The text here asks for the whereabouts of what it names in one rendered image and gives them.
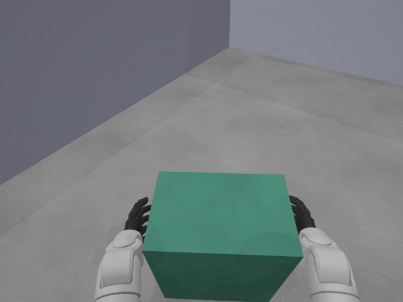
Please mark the right robot hand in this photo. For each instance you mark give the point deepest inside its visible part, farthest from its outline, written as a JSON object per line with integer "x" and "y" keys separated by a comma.
{"x": 302, "y": 214}

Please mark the carton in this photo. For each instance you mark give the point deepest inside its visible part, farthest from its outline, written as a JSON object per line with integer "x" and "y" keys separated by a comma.
{"x": 221, "y": 236}

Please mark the left robot forearm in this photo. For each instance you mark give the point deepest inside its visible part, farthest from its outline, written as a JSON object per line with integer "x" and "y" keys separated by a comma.
{"x": 119, "y": 273}

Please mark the right robot forearm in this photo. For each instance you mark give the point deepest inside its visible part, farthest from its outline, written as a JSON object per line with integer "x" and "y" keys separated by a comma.
{"x": 329, "y": 274}

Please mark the left robot hand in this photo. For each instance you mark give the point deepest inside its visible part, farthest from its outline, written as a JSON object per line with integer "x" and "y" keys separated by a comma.
{"x": 136, "y": 218}

